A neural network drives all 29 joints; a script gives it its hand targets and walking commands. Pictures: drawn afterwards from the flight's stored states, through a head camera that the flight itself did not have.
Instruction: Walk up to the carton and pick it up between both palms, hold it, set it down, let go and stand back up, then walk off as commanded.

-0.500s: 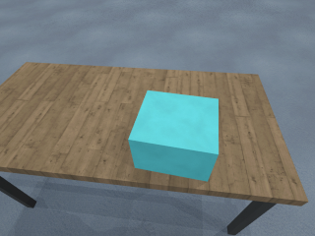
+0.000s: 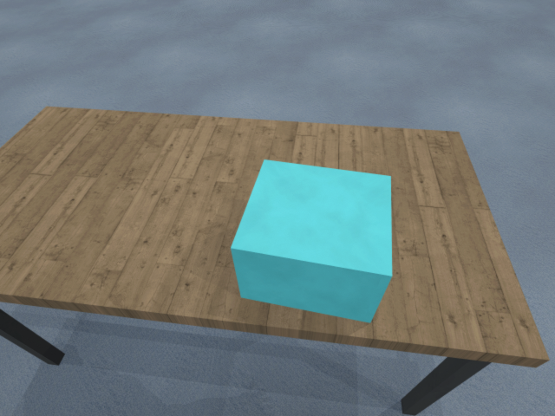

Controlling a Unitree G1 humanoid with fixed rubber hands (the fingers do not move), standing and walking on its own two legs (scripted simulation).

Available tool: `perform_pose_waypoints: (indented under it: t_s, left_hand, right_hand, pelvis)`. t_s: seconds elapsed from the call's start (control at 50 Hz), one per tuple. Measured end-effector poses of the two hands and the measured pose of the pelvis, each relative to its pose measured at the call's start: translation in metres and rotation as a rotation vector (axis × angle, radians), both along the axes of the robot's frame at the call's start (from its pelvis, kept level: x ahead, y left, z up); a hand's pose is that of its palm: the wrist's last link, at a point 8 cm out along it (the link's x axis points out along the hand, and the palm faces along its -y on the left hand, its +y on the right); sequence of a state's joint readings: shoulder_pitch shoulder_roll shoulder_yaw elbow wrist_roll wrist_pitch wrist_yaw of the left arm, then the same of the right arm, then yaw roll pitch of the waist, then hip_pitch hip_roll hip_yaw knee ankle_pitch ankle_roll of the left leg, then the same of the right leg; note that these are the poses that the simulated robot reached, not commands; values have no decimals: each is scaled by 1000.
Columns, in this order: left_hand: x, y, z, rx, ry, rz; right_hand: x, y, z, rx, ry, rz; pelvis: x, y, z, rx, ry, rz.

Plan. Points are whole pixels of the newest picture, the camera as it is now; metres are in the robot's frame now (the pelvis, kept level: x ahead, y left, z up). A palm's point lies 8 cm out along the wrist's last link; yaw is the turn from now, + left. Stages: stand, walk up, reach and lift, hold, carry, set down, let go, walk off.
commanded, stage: walk up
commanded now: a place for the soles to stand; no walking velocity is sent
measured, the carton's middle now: (314, 237) +0.44 -0.05 -0.03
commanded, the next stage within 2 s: none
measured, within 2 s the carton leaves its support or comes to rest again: neither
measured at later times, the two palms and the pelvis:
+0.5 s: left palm out of the picture +0.07 +0.35 -0.09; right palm out of the picture +0.09 -0.30 -0.10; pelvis +0.00 +0.02 +0.00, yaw -1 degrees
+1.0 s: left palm out of the picture +0.07 +0.37 -0.09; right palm out of the picture +0.09 -0.27 -0.10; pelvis +0.00 +0.04 +0.00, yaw +0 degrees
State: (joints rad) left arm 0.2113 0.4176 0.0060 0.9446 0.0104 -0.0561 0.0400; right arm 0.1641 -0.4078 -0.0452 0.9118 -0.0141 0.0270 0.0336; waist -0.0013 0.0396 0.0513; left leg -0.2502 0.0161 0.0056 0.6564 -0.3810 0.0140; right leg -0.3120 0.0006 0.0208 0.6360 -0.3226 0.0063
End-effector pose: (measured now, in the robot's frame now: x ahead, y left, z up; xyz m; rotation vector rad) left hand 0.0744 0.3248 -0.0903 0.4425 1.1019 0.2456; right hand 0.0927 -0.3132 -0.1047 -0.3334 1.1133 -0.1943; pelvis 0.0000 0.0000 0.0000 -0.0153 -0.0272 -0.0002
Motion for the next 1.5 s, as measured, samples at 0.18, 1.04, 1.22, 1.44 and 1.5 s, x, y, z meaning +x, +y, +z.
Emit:
perform_pose_waypoints:
  t_s: [0.18,1.04,1.22,1.44,1.5]
  left_hand:
    - [6,-1,5,19,-9,-16]
    - [-2,37,-2,-3,27,-8]
    - [7,24,6,35,9,-18]
    - [6,46,-10,-5,74,5]
    - [6,46,-11,-13,79,4]
  right_hand:
    - [-1,-5,-6,7,40,-9]
    - [-1,37,1,1,-3,-4]
    - [10,24,-15,29,16,-17]
    - [14,43,3,-20,15,-11]
    - [14,43,7,-33,13,-12]
  pelvis:
    - [4,-3,0,5,6,-4]
    - [0,35,1,-25,-26,-8]
    - [11,22,-4,-9,-23,-14]
    - [16,47,0,-40,-3,-17]
    - [17,48,1,-45,-6,-20]
